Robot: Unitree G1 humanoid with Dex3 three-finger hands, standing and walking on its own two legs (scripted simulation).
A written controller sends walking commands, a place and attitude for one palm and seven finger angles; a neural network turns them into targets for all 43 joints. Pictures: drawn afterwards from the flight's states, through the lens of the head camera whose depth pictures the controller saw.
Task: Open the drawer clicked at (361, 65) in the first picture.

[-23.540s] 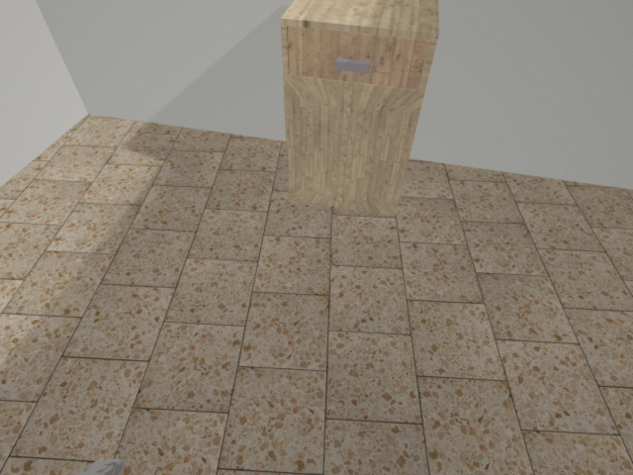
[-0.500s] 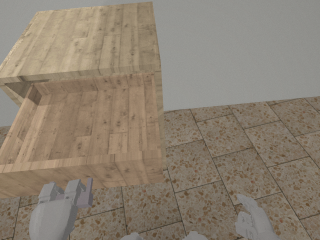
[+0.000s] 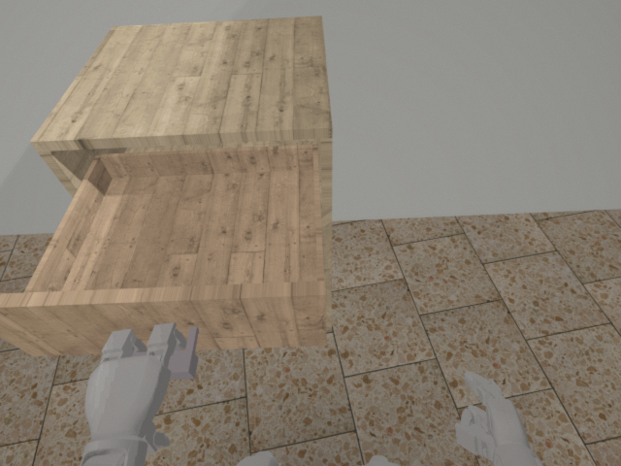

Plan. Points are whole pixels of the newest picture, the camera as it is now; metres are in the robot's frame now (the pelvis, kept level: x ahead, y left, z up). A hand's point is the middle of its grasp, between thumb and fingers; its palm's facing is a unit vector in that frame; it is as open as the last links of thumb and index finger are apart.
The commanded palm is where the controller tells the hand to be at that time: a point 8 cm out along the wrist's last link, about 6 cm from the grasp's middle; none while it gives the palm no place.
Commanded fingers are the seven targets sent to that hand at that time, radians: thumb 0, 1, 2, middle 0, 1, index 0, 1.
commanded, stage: lift the hand off the handle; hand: left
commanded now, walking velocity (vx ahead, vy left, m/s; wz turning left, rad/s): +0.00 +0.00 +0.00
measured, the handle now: (155, 350) +0.26 +0.24 -0.01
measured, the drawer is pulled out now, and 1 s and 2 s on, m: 0.30 0.30 0.30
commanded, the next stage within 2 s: none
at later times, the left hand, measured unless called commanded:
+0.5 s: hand (154, 388) +0.22 +0.23 -0.03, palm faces +0.01 -0.06 -1.00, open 13.6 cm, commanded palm +0.20 +0.24 +0.03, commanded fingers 0.00 -0.50 0.30 -0.30 -1.20 -0.30 -1.20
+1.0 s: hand (146, 380) +0.22 +0.23 -0.01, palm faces -0.02 -0.08 -1.00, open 13.1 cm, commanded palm +0.20 +0.24 +0.07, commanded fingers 0.00 -0.50 0.30 -0.30 -1.20 -0.30 -1.20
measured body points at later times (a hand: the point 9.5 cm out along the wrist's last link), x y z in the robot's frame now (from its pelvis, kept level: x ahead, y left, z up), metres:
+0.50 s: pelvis -0.01 +0.01 +0.00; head +0.04 -0.02 +0.45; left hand +0.21 +0.23 +0.03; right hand +0.19 -0.22 -0.11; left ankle +0.01 +0.14 -0.68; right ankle +0.02 -0.08 -0.68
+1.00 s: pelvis +0.00 +0.01 +0.02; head +0.04 -0.02 +0.46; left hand +0.22 +0.23 +0.05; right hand +0.21 -0.22 -0.09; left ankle +0.01 +0.14 -0.68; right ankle +0.02 -0.08 -0.68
